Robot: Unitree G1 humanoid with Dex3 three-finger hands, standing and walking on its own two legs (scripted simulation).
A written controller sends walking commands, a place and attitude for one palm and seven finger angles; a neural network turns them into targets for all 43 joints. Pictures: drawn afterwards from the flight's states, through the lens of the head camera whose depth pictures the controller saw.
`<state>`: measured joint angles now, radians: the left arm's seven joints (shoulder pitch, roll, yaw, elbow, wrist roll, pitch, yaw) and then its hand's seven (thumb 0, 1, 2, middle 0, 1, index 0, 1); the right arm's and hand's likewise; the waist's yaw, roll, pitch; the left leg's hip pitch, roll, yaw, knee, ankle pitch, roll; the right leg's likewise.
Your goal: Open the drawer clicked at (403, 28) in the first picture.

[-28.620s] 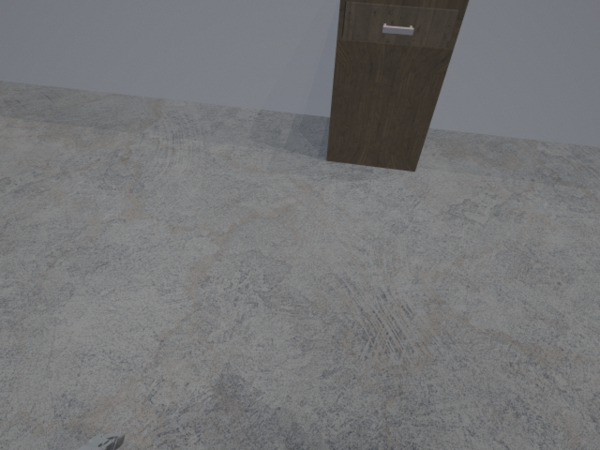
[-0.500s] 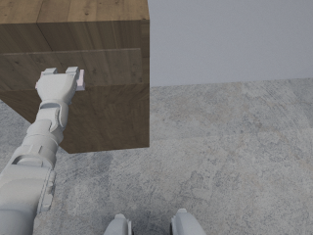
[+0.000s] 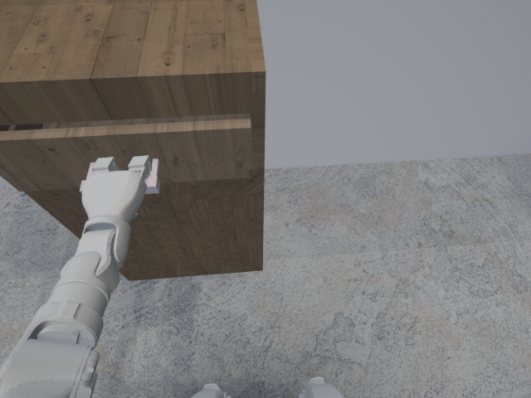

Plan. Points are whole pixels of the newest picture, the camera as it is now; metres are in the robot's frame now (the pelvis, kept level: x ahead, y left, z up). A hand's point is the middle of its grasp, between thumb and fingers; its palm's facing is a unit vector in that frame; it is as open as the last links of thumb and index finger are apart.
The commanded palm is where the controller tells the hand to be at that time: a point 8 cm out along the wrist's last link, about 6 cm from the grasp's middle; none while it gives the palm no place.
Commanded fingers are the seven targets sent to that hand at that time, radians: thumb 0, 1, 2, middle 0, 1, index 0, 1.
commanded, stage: pull the drawer open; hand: left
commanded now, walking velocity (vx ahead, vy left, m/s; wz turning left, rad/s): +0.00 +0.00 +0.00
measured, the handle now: (123, 176) +0.47 +0.24 +0.00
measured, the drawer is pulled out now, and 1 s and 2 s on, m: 0.03 0.16 0.27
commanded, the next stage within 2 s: none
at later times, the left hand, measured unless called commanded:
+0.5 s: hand (123, 246) +0.35 +0.22 -0.02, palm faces -0.04 -0.05 -1.00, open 5.4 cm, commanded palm +0.31 +0.23 +0.03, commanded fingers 0.00 0.90 0.90 -0.40 -1.35 -0.40 -1.35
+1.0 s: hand (117, 287) +0.29 +0.22 -0.02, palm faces -0.03 -0.03 -1.00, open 5.4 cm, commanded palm +0.25 +0.22 +0.03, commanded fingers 0.00 0.90 0.90 -0.40 -1.35 -0.40 -1.35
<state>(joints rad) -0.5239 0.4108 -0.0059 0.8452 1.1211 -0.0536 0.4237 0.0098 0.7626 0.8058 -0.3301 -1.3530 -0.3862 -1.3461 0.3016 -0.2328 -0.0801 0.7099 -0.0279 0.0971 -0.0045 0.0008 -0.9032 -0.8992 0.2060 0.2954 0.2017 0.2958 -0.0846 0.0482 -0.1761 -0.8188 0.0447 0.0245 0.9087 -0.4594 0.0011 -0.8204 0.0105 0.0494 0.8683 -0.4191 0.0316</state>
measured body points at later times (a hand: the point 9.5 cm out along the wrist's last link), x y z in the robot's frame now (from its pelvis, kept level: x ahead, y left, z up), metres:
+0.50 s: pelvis +0.01 -0.01 +0.01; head +0.08 -0.01 +0.46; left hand +0.35 +0.22 +0.04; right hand +0.13 -0.27 -0.11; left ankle -0.03 +0.12 -0.69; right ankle -0.01 -0.14 -0.69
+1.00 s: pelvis -0.01 -0.02 +0.01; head +0.04 -0.04 +0.46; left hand +0.29 +0.22 +0.04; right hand +0.14 -0.27 -0.11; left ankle -0.03 +0.12 -0.69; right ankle -0.01 -0.14 -0.69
